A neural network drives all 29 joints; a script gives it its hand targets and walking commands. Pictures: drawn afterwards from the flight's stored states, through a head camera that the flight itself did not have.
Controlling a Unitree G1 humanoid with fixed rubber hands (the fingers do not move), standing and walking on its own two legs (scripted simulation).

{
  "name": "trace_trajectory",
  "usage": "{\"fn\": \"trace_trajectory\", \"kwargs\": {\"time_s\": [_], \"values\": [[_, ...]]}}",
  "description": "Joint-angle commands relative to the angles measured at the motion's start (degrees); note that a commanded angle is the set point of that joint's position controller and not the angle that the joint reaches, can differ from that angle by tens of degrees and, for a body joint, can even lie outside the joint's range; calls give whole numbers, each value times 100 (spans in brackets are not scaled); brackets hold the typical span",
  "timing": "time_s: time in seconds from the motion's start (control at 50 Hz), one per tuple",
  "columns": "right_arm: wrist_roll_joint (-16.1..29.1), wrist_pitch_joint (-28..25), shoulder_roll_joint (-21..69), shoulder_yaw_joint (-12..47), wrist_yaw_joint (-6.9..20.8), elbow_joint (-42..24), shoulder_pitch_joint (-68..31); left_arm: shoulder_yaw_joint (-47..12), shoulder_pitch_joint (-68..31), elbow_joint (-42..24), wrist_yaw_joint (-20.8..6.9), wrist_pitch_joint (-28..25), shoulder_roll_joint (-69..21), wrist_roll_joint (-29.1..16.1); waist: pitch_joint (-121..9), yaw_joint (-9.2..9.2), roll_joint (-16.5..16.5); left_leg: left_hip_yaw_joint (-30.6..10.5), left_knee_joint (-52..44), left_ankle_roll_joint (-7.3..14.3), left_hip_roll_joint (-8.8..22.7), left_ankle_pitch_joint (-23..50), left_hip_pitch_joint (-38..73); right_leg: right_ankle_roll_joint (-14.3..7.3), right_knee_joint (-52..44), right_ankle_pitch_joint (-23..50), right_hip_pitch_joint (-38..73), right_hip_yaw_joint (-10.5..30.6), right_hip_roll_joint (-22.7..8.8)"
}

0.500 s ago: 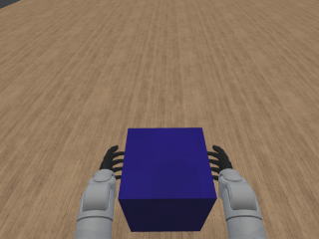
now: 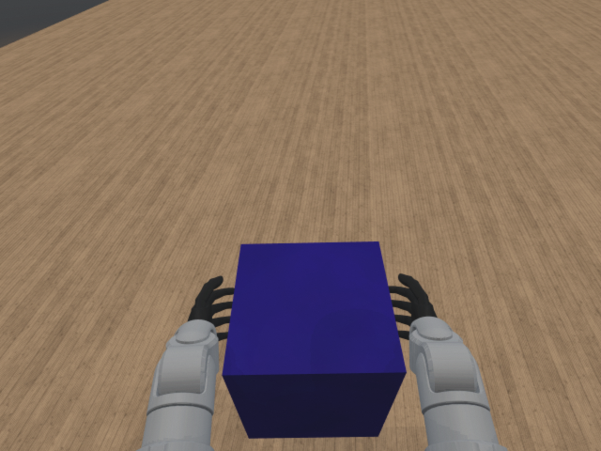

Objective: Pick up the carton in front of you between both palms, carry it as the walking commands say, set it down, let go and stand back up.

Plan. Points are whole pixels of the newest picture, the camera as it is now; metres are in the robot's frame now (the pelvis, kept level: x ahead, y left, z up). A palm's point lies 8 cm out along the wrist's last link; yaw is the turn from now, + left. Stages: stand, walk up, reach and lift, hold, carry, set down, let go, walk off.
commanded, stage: hold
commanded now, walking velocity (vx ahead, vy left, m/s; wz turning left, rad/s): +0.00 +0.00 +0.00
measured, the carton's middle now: (311, 343) +0.31 +0.00 -0.05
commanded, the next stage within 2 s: set down in 0.48 s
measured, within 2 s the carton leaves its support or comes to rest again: neither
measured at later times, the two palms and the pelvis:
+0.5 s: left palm (212, 326) +0.28 +0.13 +0.05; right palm (436, 316) +0.29 -0.16 +0.05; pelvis +0.00 -0.03 +0.00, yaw +3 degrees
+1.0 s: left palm (235, 332) +0.34 +0.13 -0.07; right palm (409, 330) +0.35 -0.16 -0.08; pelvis -0.01 +0.00 -0.03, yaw +0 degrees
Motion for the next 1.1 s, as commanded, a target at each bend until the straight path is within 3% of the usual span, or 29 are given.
{"fn": "trace_trajectory", "kwargs": {"time_s": [0.0,0.18,0.38,0.54,0.62,0.72,0.84,0.92,1.0,1.08], "values": [[1386,-305,5240,2807,1392,-330,-2593,-2794,-2653,-151,-1398,-256,-5237,-1296,-1145,-63,5,-724,-830,179,-226,-111,-1556,-89,67,153,1655,662,609],[1470,-282,5489,2837,1649,-31,-3111,-2544,-2998,283,-1572,-341,-5511,-1194,-1212,20,-78,-646,-797,298,-240,-785,-1754,-2,-94,-841,1687,771,462],[1372,-190,5572,2507,1729,430,-3324,-2269,-3397,616,-1724,-296,-5532,-1114,-1100,-59,-302,-578,-592,265,-325,-664,-1594,28,-418,-1366,1569,1006,270],[1314,-190,5511,2316,1706,511,-3403,-2127,-3408,593,-1655,-239,-5446,-1021,-1114,-10,-266,-579,-606,230,-374,-304,-1409,14,-378,-726,1596,978,263],[1079,-393,5308,1888,1705,907,-3670,-1787,-3623,942,-1587,-374,-5423,-802,-975,-5,-177,-567,-553,204,-389,-384,-1529,-53,-182,-611,1454,886,331],[445,-964,4723,900,1653,1713,-4197,-945,-4064,1711,-1376,-842,-5270,-266,-847,-121,-9,-598,-175,133,-400,-426,-1967,-171,342,-503,815,761,445],[-253,-1957,3662,94,1507,2191,-3940,-137,-3751,2119,-1017,-1796,-4463,295,-1271,-138,-45,-566,579,-9,-527,501,-2700,-180,1196,563,-427,666,622],[-83,-2725,3724,493,1553,2216,-3998,-503,-3697,2006,-903,-2589,-4572,133,-2344,-65,-100,-500,1199,-145,-640,1374,-3156,-166,1842,1422,-917,653,736],[284,-3324,4055,1266,1576,2169,-4397,-1407,-4120,1776,-784,-3229,-4874,-286,-3873,-107,-208,-475,1916,-265,-707,1998,-3744,-144,2605,2289,-1199,652,754],[657,-3614,4137,1958,1499,1879,-4831,-2189,-4626,1352,-635,-3543,-4772,-668,-5625,-126,-340,-431,2664,-330,-777,2304,-4349,-86,3355,2919,-1455,721,775]]}}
